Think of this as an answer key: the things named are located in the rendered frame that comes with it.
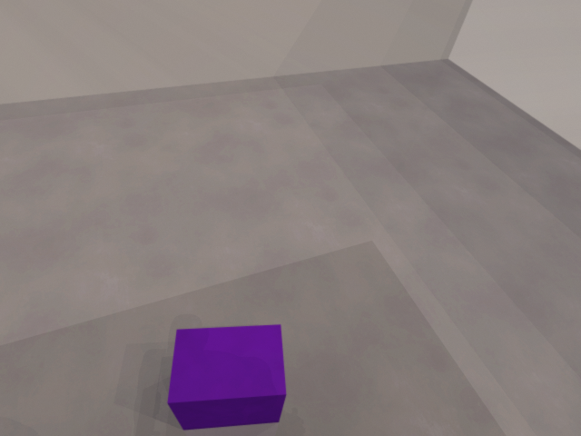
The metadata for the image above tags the carton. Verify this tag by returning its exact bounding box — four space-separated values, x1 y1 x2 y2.
167 324 286 430

